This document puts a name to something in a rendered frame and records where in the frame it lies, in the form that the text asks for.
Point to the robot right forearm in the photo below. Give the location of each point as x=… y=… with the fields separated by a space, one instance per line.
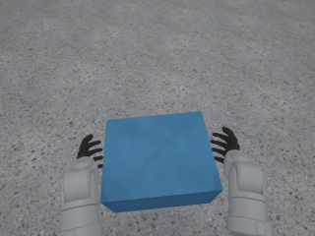
x=247 y=209

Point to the left robot hand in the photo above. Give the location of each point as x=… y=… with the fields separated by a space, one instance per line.
x=85 y=146

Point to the robot left forearm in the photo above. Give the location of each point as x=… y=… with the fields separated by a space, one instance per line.
x=79 y=199

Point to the carton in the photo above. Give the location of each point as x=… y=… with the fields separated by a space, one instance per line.
x=158 y=161

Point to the right robot hand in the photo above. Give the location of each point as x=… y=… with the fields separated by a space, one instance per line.
x=231 y=143

